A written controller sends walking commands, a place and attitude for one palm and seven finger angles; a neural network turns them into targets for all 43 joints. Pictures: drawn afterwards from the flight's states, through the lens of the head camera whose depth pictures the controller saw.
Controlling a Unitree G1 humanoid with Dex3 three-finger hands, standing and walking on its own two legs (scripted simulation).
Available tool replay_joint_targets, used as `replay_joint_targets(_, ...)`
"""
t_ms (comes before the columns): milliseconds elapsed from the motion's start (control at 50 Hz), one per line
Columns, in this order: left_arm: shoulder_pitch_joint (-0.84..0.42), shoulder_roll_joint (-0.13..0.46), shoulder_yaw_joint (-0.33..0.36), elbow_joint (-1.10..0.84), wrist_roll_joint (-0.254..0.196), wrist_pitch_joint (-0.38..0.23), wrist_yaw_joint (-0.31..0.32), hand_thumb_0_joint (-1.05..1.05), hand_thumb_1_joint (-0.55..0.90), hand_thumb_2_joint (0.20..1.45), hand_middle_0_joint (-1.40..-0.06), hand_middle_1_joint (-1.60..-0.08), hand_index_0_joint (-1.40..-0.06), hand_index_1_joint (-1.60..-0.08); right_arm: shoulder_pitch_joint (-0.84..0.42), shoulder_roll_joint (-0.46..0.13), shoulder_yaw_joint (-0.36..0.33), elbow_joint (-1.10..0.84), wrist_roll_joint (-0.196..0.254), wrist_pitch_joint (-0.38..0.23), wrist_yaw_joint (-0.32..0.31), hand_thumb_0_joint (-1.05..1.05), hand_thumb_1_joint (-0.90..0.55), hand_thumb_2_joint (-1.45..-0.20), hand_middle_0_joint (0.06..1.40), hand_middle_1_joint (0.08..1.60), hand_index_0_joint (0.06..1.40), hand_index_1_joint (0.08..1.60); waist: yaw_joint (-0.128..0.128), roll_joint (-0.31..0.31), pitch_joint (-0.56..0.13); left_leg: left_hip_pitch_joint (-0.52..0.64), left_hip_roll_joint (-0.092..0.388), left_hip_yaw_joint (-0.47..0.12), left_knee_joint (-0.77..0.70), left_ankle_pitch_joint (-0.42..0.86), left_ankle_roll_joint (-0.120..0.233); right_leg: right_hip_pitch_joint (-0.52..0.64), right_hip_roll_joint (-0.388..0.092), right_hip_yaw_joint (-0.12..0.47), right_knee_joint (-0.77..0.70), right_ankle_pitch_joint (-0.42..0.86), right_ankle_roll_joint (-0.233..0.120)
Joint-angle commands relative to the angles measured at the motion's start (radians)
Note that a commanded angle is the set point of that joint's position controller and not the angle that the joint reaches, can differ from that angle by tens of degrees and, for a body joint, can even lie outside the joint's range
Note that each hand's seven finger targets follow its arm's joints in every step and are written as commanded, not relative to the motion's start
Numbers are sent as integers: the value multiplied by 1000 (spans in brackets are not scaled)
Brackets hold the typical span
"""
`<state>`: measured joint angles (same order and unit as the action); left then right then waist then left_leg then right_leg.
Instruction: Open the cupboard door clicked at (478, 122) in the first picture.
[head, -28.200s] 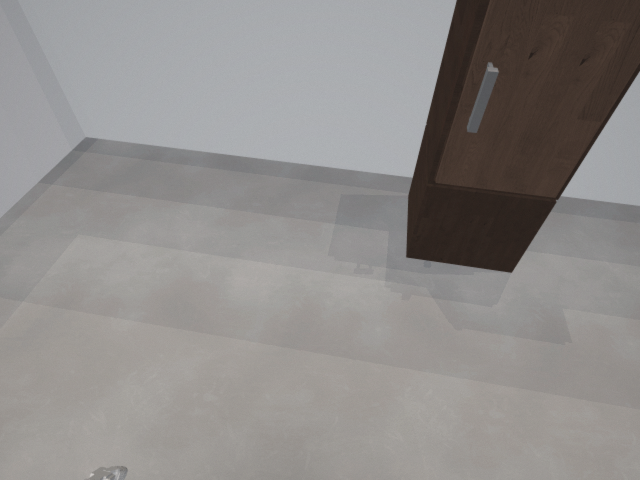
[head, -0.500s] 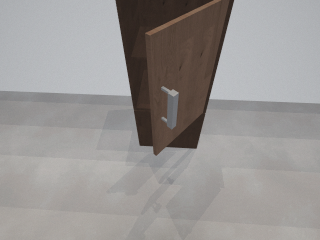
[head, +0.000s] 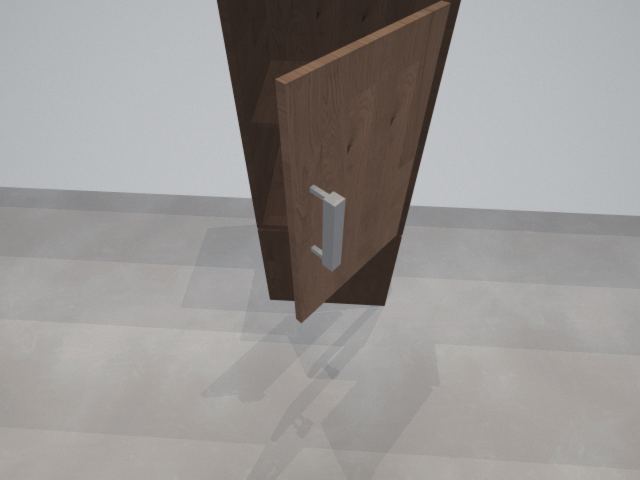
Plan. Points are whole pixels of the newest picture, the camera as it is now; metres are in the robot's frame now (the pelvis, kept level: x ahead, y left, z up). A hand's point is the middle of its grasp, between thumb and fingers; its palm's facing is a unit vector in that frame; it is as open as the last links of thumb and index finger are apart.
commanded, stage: look to check the result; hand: left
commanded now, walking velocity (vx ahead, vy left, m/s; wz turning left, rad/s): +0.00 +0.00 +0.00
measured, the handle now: (324, 228) +0.52 +0.03 -0.03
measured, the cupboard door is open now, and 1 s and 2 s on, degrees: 50 50 50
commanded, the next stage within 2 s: walk to a spot facing it in 0.52 s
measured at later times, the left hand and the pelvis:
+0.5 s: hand out of the picture +0.00 +0.16 -0.17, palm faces +0.05 -0.98 -0.19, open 7.4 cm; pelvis +0.01 -0.01 +0.00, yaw +0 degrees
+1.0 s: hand out of the picture +0.04 +0.19 -0.18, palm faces -0.07 -0.97 -0.24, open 7.4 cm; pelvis +0.00 -0.01 -0.01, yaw -9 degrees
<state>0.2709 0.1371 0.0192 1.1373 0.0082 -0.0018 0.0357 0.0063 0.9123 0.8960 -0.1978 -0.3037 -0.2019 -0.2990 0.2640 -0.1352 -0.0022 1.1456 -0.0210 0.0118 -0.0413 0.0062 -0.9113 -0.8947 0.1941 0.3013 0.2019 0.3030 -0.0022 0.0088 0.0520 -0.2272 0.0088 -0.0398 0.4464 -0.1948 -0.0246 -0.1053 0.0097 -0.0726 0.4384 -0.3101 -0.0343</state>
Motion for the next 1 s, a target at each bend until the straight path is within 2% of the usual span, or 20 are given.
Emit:
replay_joint_targets(0,80,103,19,-14,-5,-12,4,0,900,900,-200,-300,-200,-300,49,-86,-12,-23,-1,-10,-3,0,-900,-900,200,300,200,300,0,-7,13,36,67,-32,-39,199,48,-54,-119,84,-108,222,-10)
replay_joint_targets(160,85,107,16,-9,-6,-13,6,0,900,900,-200,-300,-200,-300,39,-96,-12,-19,1,-10,-6,0,-900,-900,200,300,200,300,0,-23,12,57,69,-27,-43,212,48,-39,-118,82,-114,263,-6)
replay_joint_targets(240,88,109,17,-9,-5,-13,5,0,900,900,-200,-300,-200,-300,34,-96,-11,-17,0,-11,-6,0,-900,-900,200,300,200,300,1,-3,15,56,68,-27,-47,209,47,-36,-119,85,-120,250,-7)
replay_joint_targets(380,88,111,18,-10,-4,-15,6,0,900,900,-200,-300,-200,-300,29,-101,-12,-19,2,-11,-7,0,-900,-900,200,300,200,300,2,-22,19,60,69,-25,-46,212,48,-27,-116,82,-129,272,-5)
replay_joint_targets(600,83,117,18,-11,-5,-16,5,0,900,900,-200,-300,-200,-300,24,-106,-13,-16,0,-14,-8,0,-900,-900,200,300,200,300,3,-6,18,70,70,-22,-51,229,47,-18,-119,81,-126,304,-5)
replay_joint_targets(620,79,116,18,-13,-6,-16,5,0,900,900,-200,-300,-200,-300,27,-108,-13,-18,-1,-13,-8,0,-900,-900,200,300,200,300,3,-5,20,68,70,-26,-54,223,47,-18,-116,84,-127,289,-6)
replay_joint_targets(700,67,136,39,-30,-1,3,3,0,900,900,-200,-300,-200,-300,38,-116,-28,-23,-1,1,-16,0,-900,-900,200,300,200,300,-2,-19,36,52,86,19,-7,170,37,-56,-117,121,-97,312,-16)
replay_joint_targets(760,50,154,62,-64,5,19,-4,0,900,900,-200,-300,-200,-300,30,-137,-49,-55,-2,10,-21,0,-900,-900,200,300,200,300,-5,-39,21,33,97,50,37,119,34,-86,-119,164,-53,322,-33)
replay_joint_targets(780,46,155,67,-74,5,22,-6,0,900,900,-200,-300,-200,-300,27,-140,-53,-66,-2,11,-22,0,-900,-900,200,300,200,300,-3,-25,11,34,102,56,41,104,34,-96,-115,170,-39,307,-35)
replay_joint_targets(840,20,163,80,-110,7,30,-16,0,900,900,-200,-300,-200,-300,24,-160,-67,-97,-5,9,-24,0,-900,-900,200,300,200,300,-7,25,3,48,142,31,24,109,50,-153,-79,176,29,290,-27)
replay_joint_targets(880,10,149,83,-130,8,33,-21,0,900,900,-200,-300,-200,-300,23,-186,-75,-115,-5,8,-26,0,-900,-900,200,300,200,300,-5,72,-10,69,197,-17,-12,96,81,-204,-37,155,98,213,-12)
replay_joint_targets(900,0,146,84,-145,10,37,-25,0,900,900,-200,-300,-200,-300,29,-202,-82,-124,-8,6,-27,0,-900,-900,200,300,200,300,-8,118,-6,64,236,-55,-44,77,104,-234,-14,138,154,150,-4)
replay_joint_targets(920,-7,136,84,-157,10,40,-29,0,900,900,-200,-300,-200,-300,35,-218,-85,-132,-11,4,-28,0,-900,-900,200,300,200,300,-7,169,-16,54,288,-102,-86,71,136,-247,8,110,243,35,3)
replay_joint_targets(940,-15,127,83,-169,11,43,-34,0,900,900,-200,-300,-200,-300,30,-228,-90,-143,-13,0,-25,0,-900,-900,200,300,200,300,-4,223,-25,53,340,-123,-123,96,171,-269,12,70,337,-130,13)
replay_joint_targets(960,-26,122,84,-182,11,47,-38,0,900,900,-200,-300,-200,-300,23,-232,-91,-156,-16,-2,-23,0,-900,-900,200,300,200,300,-4,232,-30,34,366,-123,-133,128,194,-263,-1,64,390,-215,15)
replay_joint_targets(980,-19,118,85,-188,11,48,-41,0,900,900,-200,-300,-200,-300,6,-234,-90,-170,-16,-2,-22,0,-900,-900,200,300,200,300,10,183,-41,6,378,-104,-120,118,195,-228,-18,75,395,-225,10)
